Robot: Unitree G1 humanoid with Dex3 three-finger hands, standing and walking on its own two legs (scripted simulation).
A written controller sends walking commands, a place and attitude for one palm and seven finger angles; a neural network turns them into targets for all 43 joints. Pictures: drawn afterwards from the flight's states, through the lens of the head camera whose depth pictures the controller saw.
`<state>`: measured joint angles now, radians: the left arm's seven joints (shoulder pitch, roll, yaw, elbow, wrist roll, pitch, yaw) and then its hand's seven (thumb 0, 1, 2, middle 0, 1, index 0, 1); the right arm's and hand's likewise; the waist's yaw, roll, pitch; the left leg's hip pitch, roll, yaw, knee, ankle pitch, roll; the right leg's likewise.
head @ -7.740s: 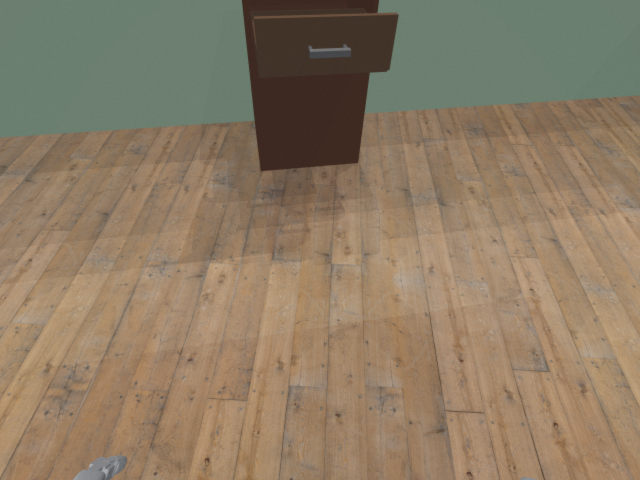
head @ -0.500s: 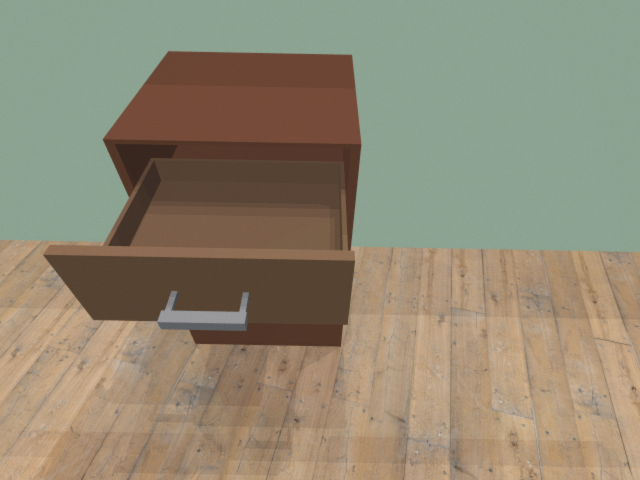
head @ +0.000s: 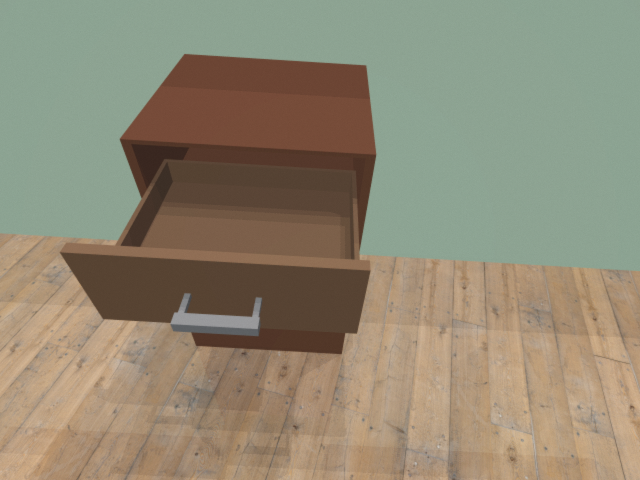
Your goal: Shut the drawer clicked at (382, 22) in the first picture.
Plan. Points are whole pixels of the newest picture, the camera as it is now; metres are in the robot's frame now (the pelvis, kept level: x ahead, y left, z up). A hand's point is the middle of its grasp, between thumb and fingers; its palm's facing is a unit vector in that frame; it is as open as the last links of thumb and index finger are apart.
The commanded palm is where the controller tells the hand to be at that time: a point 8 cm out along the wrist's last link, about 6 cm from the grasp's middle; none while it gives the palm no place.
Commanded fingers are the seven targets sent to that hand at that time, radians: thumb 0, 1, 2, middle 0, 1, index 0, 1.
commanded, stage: shuffle to correct the standing spot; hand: left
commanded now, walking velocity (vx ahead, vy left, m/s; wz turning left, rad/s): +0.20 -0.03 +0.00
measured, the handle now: (219, 313) +0.37 +0.18 -0.05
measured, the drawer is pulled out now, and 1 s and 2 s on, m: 0.29 0.29 0.29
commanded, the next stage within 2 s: come to a stop and stand still in 0.20 s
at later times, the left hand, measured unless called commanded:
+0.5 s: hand out of the picture +0.14 +0.17 -0.18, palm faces +0.01 -0.98 -0.21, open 7.3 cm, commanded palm none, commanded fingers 0.00 0.90 0.90 -0.20 -0.30 -0.20 -0.30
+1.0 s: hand out of the picture +0.06 +0.16 -0.17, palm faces +0.01 -0.98 -0.21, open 7.3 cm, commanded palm none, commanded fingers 0.00 0.90 0.90 -0.20 -0.30 -0.20 -0.30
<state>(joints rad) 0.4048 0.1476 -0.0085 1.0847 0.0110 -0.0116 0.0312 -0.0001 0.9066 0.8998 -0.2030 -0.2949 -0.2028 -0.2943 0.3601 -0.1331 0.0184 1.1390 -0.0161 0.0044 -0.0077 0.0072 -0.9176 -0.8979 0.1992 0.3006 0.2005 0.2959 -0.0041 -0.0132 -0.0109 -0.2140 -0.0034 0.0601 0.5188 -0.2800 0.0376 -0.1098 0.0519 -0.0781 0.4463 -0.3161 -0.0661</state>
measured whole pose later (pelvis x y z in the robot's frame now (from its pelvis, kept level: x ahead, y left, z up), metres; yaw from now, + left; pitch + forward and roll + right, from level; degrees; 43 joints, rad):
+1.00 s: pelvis +0.04 -0.02 +0.00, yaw -2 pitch -2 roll +1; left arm 0.30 0.17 0.01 1.02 0.02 0.03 0.03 0.00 0.91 0.90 -0.20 -0.29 -0.20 -0.29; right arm 0.29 -0.15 0.00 1.05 0.00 0.00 -0.01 0.01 -0.92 -0.90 0.20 0.30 0.20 0.30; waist 0.02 -0.03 0.04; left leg -0.12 -0.01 0.09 0.45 -0.31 0.02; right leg -0.32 -0.04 -0.04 0.47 -0.13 0.00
